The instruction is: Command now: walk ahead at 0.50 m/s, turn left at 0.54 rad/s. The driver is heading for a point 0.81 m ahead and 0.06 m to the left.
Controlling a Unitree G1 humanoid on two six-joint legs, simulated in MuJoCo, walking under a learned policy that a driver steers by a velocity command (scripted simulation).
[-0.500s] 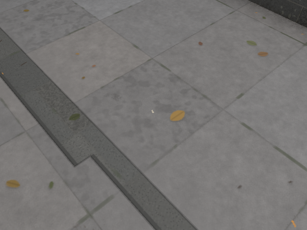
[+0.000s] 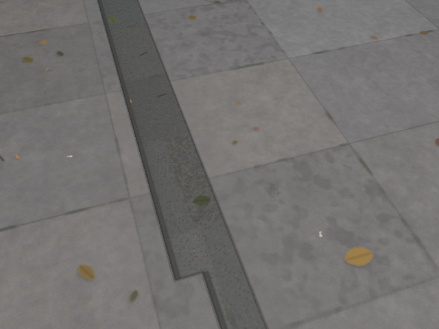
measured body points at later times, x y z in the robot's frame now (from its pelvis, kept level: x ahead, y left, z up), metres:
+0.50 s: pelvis +0.28 +0.07 +0.01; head +0.30 +0.09 +0.46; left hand +0.42 +0.35 -0.10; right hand +0.38 -0.20 -0.10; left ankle +0.19 +0.12 -0.74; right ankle +0.51 -0.07 -0.68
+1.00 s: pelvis +0.57 +0.07 +0.01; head +0.61 +0.06 +0.46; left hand +0.64 +0.35 -0.11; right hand +0.78 -0.19 -0.08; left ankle +0.75 +0.25 -0.69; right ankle +0.55 -0.01 -0.74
